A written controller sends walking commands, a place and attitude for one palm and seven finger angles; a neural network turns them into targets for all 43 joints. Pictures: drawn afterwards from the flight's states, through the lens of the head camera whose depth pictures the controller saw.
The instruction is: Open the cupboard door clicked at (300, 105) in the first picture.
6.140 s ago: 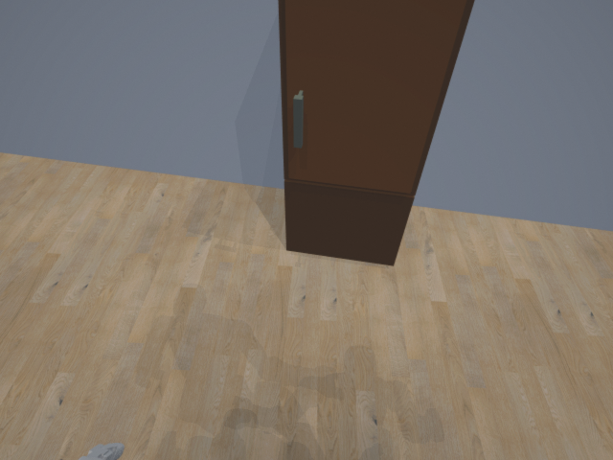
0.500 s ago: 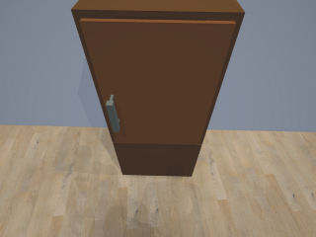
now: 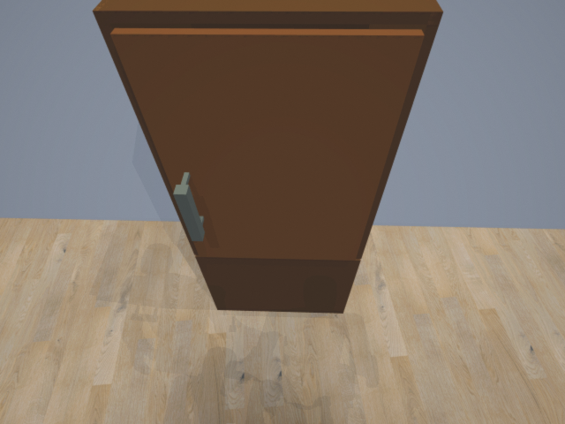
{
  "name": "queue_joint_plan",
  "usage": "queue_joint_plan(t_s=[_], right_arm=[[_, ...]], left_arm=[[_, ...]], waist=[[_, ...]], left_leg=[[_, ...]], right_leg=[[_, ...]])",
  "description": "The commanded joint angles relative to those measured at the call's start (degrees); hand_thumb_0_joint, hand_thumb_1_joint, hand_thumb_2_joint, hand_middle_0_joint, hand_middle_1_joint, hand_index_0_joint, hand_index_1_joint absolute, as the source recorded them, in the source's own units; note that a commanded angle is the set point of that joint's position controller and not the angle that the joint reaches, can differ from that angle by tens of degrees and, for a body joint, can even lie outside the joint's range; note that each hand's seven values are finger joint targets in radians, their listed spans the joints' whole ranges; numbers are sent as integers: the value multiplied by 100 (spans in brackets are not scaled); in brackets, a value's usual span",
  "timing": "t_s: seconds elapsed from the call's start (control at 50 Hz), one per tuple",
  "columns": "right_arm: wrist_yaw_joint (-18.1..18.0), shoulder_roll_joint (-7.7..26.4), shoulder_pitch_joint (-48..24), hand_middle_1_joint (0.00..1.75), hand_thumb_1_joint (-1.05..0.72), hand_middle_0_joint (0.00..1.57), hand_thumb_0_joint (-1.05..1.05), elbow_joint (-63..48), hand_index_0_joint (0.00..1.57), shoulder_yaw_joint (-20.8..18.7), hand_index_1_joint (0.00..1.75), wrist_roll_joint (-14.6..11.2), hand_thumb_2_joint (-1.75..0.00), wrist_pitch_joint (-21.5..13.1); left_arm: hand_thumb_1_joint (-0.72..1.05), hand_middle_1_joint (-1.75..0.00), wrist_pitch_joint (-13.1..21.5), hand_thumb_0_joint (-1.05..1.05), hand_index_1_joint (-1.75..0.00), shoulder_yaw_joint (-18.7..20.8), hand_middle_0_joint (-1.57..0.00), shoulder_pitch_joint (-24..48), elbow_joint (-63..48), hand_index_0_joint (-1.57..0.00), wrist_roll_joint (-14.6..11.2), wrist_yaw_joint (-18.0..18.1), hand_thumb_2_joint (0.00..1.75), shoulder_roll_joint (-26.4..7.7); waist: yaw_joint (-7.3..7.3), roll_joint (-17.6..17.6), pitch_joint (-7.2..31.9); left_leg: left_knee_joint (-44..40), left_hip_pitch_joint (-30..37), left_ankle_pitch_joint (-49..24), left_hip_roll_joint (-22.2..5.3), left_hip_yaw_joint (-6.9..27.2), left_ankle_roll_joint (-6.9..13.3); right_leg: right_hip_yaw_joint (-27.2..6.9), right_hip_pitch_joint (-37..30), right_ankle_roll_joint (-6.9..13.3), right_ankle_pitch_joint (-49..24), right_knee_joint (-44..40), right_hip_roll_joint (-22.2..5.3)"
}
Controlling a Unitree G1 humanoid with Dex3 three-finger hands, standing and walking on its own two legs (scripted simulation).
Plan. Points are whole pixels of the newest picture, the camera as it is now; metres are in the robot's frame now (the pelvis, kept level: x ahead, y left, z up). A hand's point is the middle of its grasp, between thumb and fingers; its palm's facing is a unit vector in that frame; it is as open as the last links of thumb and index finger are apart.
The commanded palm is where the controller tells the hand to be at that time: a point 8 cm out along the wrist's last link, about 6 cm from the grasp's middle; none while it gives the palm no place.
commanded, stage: come to a stop and stand still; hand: left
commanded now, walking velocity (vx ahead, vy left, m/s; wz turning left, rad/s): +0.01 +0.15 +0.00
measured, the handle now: (192, 207) +0.52 +0.24 -0.09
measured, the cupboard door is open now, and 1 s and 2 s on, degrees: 0 0 0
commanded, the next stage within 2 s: look again from close up in 1.70 s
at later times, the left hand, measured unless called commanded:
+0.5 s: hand out of the picture +0.02 +0.26 -0.16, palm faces +0.02 -0.96 -0.27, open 7.4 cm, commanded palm none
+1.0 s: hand out of the picture -0.01 +0.27 -0.14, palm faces -0.01 -0.94 -0.34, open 7.4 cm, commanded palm none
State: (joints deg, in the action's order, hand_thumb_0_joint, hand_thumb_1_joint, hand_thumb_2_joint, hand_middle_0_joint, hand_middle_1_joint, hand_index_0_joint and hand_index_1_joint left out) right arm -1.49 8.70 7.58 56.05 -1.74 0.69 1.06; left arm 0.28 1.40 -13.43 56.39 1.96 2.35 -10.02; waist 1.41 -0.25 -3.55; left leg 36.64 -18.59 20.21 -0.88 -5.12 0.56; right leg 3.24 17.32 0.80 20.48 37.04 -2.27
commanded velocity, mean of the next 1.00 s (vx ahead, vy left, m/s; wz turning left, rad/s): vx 0.00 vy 0.02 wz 0.00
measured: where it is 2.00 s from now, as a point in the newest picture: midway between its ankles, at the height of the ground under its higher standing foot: outside the picture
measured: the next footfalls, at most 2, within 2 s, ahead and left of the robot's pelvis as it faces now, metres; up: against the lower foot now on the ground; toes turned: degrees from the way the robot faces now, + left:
left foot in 0.24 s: +0.01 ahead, +0.12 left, +0.00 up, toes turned +4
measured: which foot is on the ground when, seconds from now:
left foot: up 0.00-0.22, down 0.24-1.00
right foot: down 0.00-1.00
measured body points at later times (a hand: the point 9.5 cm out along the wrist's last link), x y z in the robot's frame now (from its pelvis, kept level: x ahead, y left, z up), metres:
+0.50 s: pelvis -0.02 +0.05 +0.00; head -0.03 +0.05 +0.45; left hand +0.02 +0.31 -0.14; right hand +0.04 -0.21 -0.13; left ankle -0.03 +0.11 -0.73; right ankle -0.01 -0.10 -0.72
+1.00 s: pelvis -0.06 +0.03 +0.02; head -0.07 +0.02 +0.46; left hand -0.01 +0.32 -0.12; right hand +0.01 -0.27 -0.12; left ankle -0.03 +0.11 -0.73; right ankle -0.01 -0.11 -0.73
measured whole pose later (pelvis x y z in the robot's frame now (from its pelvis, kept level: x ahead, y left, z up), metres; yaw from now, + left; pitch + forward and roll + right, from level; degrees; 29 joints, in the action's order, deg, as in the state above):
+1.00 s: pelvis -0.06 +0.03 +0.02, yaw +1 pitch -3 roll +1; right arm 0.5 19.7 12.2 59.0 -2.0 1.0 -0.3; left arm 0.0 -0.1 -13.8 59.2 1.5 0.2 -18.3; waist -0.1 -0.2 -0.8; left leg 23.2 -10.1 10.4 1.9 -5.7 3.1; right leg 3.0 12.7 -1.3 9.8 25.6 -4.2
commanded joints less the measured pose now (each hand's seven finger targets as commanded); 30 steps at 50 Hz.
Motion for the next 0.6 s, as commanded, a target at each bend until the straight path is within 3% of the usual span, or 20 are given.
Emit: queue_joint_plan(t_s=[0.0, 0.06, 0.1, 0.14, 0.18, 0.2, 0.22, 0.24, 0.26, 0.28, 0.3, 0.34, 0.38, 0.42, 0.46, 0.58], right_arm=[[32, 331, 221, 30, -90, 20, 0, -311, 20, -125, 30, 35, -90, 62], [72, 371, 296, 30, -90, 20, 0, -269, 20, -112, 30, -3, -90, 24], [87, 335, 297, 30, -90, 20, 0, -307, 20, -87, 30, -15, -90, -23], [78, 271, 500, 30, -90, 20, 0, -235, 20, -67, 30, -31, -90, -53], [61, 297, 996, 30, -90, 20, 0, -54, 20, -38, 30, -30, -90, -106], [40, 489, 1173, 30, -90, 20, 0, -6, 20, -71, 30, -7, -90, -153], [21, 816, 1097, 30, -90, 20, 0, -75, 20, -109, 30, 44, -90, -186], [18, 1703, 325, 30, -90, 20, 0, -537, 20, -220, 30, 40, -90, -164], [80, 1397, -73, 30, -90, 20, 0, -859, 20, -240, 30, 91, -90, -257], [71, 887, 140, 30, -90, 20, 0, -840, 20, -200, 30, 79, -90, -240], [59, 818, 326, 30, -90, 20, 0, -764, 20, -154, 30, 68, -90, -201], [52, 925, 732, 30, -90, 20, 0, -740, 20, -168, 30, 78, -90, -237], [22, 1240, 731, 30, -90, 20, 0, -728, 20, -230, 30, 52, -90, -310], [-19, 1452, 725, 30, -90, 20, 0, -721, 20, -267, 30, 33, -90, -345], [-36, 1531, 679, 30, -90, 20, 0, -706, 20, -266, 30, 33, -90, -364], [9, 1789, 395, 30, -90, 20, 0, -644, 20, -287, 30, 54, -90, -325]], left_arm=[[90, -30, 26, 0, -30, 205, -20, -612, -230, -20, 24, 38, 90, -936], [90, -30, 26, 0, -30, 225, -20, -437, -350, -20, 19, 57, 90, -974], [90, -30, 20, 0, -30, 281, -20, -479, -383, -20, 26, 57, 90, -1076], [90, -30, 4, 0, -30, 299, -20, -416, -382, -20, 1, 49, 90, -1122], [90, -30, -30, 0, -30, 288, -20, -214, -387, -20, -81, 26, 90, -1082], [90, -30, -62, 0, -30, 261, -20, -169, -442, -20, -112, 10, 90, -887], [90, -30, -115, 0, -30, 200, -20, -191, -507, -20, -137, -13, 90, -588], [90, -30, 97, 0, -30, 91, -20, -131, -595, -20, -115, 4, 90, -1729], [90, -30, 113, 0, -30, 197, -20, -551, -700, -20, -102, -5, 90, -1185], [90, -30, 85, 0, -30, 196, -20, -469, -590, -20, -41, 19, 90, -1121], [90, -30, 60, 0, -30, 143, -20, -244, -553, -20, -60, 18, 90, -1225], [90, -30, 56, 0, -30, 140, -20, -43, -709, -20, -51, -15, 90, -1165], [90, -30, 39, 0, -30, 134, -20, -90, -679, -20, -53, -28, 90, -1119], [90, -30, 18, 0, -30, 113, -20, -178, -621, -20, -66, -27, 90, -1092], [90, -30, 8, 0, -30, 128, -20, -142, -594, -20, -82, -39, 90, -1160], [90, -30, -29, 0, -30, 162, -20, 27, -515, -20, -56, -92, 90, -1402]], waist=[[69, 1252, 312], [49, 1073, 371], [120, 961, 552], [53, 929, 649], [-160, 782, 788], [-196, 261, 847], [-107, -832, 716], [-54, -935, 19], [214, -438, 645], [-46, -525, 796], [-181, -440, 618], [-305, -302, 434], [-205, -514, 427], [-154, -541, 474], [-137, -494, 464], [-103, -140, -40]], left_leg=[[1786, -737, 1096, 40, 403, -57], [1687, -839, 932, 20, 365, -165], [942, -679, 804, 64, 242, -209], [-18, -179, 352, 136, 81, -232], [-1180, 834, -783, 151, 46, -170], [-1456, 1307, -1450, -226, 362, -43], [-1652, 1206, -2503, -1112, 1459, 373], [-1741, 190, -1415, -695, 976, 451], [-810, 29, -864, -524, 826, 281], [-494, 39, -709, -206, 687, 164], [-501, 201, -730, -112, 631, 125], [-818, 312, -836, -324, 787, 217], [-1200, 284, -1823, -649, 1099, 350], [-1270, 486, -2801, -780, 1152, 383], [-1287, 616, -3033, -774, 1094, 366], [-2121, 58, -343, -805, 1305, 298]], right_leg=[[-1734, -439, 1156, -3694, -1539, -1742], [-1279, -774, 1109, -4106, -1345, -1583], [-1266, -1062, 1105, -4250, -1192, -1544], [-1144, -1014, 964, -4001, -1001, -1417], [-900, -549, 588, -3101, -728, -1086], [-636, -186, 339, -2195, -403, -785], [-233, 267, 2, -653, -46, -252], [-248, -535, 53, 174, -702, -202], [-481, -607, 117, -473, -1002, -386], [-951, -453, 313, -560, -1054, -773], [-1040, -230, 410, -552, -1052, -868], [-692, 53, 340, -419, -938, -566], [-180, -169, 152, -958, -515, -209], [-42, -248, 85, -998, -409, -104], [-78, -299, 82, -968, -472, -108], [-232, -413, 83, -713, -771, -215]])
